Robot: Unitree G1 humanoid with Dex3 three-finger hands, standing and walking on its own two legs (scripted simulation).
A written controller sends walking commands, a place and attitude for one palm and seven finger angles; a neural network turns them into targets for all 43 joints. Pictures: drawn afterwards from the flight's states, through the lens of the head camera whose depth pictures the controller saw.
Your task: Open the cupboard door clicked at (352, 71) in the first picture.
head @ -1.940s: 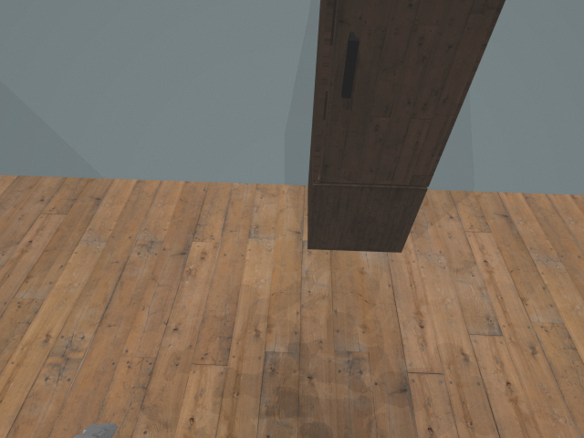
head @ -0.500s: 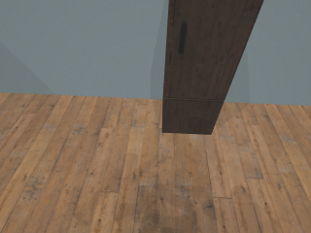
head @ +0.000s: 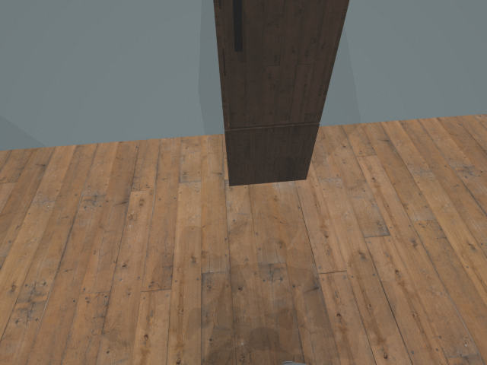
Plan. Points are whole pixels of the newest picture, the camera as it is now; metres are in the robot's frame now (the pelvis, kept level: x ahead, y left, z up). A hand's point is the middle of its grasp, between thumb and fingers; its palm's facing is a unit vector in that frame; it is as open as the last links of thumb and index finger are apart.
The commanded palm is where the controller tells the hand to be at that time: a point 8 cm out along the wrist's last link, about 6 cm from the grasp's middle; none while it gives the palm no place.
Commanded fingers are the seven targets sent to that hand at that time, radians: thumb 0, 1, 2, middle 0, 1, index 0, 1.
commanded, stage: walk to a spot facing it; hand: left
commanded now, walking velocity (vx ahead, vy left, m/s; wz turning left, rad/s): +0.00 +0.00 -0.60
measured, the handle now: (237, 22) +0.98 +0.10 +0.09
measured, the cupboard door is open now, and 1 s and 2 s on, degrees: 0 0 0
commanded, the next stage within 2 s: turn to face it in 1.66 s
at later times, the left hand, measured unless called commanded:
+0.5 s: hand out of the picture +0.08 +0.25 -0.15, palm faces -0.18 -0.95 -0.24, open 7.4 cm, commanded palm none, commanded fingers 0.00 0.90 0.90 -0.20 -0.30 -0.20 -0.30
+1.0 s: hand (185, 364) +0.14 +0.12 -0.14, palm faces -0.55 -0.81 -0.22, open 7.4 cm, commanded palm none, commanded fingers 0.00 0.90 0.90 -0.20 -0.30 -0.20 -0.30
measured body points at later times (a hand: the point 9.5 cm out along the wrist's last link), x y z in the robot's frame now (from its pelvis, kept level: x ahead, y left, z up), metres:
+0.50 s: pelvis -0.04 +0.04 +0.02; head -0.01 +0.06 +0.47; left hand +0.09 +0.30 -0.13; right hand +0.00 -0.24 -0.10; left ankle -0.04 +0.15 -0.72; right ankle -0.04 -0.09 -0.65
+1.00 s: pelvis -0.02 -0.01 +0.02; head +0.00 -0.02 +0.47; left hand +0.17 +0.17 -0.12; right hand -0.13 -0.26 -0.12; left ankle +0.08 +0.10 -0.66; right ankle -0.11 -0.09 -0.72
